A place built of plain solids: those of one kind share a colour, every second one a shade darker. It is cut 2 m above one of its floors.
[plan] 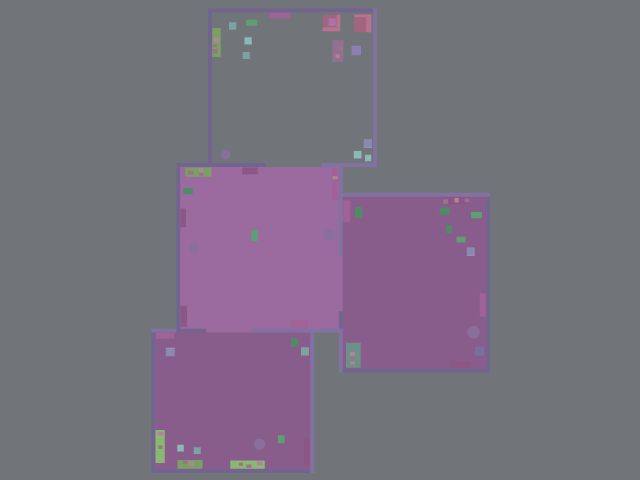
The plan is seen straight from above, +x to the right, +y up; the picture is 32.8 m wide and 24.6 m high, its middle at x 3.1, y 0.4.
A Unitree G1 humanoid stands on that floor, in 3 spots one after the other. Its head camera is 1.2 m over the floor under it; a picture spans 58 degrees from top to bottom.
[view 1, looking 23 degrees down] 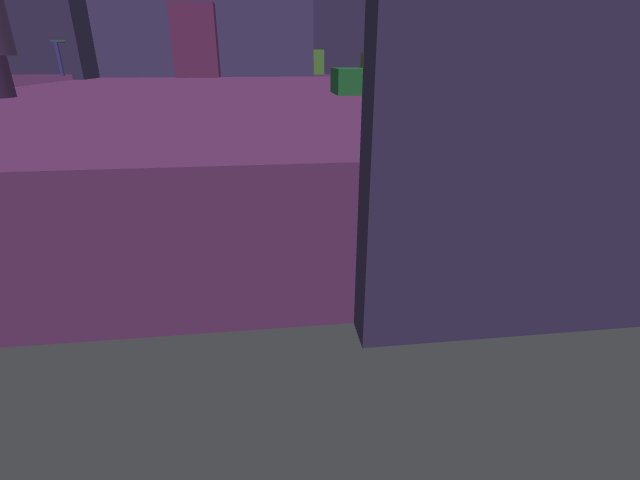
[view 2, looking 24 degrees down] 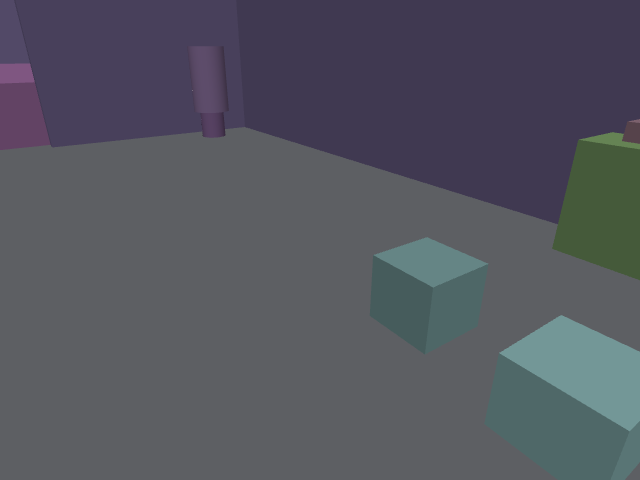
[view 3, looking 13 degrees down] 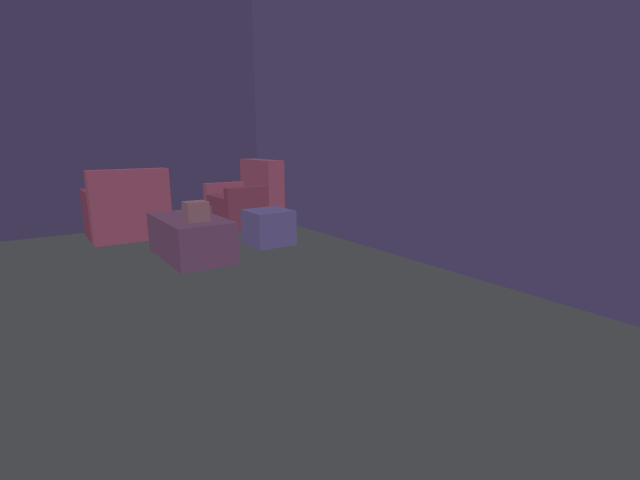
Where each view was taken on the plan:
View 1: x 0.72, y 5.90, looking -97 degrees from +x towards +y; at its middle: floor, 1.92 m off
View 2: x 0.72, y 11.00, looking -125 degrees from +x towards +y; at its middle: ground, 2.95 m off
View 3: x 2.59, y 5.67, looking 55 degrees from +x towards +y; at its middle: ground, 5.33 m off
